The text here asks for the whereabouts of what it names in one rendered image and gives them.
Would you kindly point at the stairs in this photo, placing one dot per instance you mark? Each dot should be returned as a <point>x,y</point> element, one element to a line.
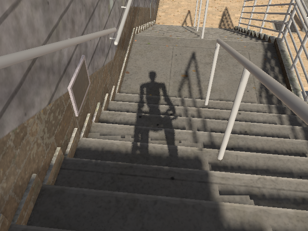
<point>190,32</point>
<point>151,163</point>

